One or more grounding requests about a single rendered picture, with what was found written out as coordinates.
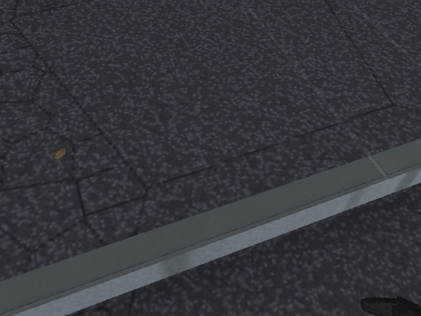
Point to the right robot hand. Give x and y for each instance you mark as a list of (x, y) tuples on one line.
[(390, 307)]

